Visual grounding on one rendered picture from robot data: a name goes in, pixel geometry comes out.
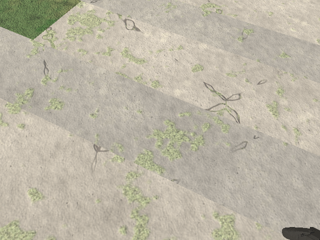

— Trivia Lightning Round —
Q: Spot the right robot hand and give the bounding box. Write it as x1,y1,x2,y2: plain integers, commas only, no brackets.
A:
282,227,320,240

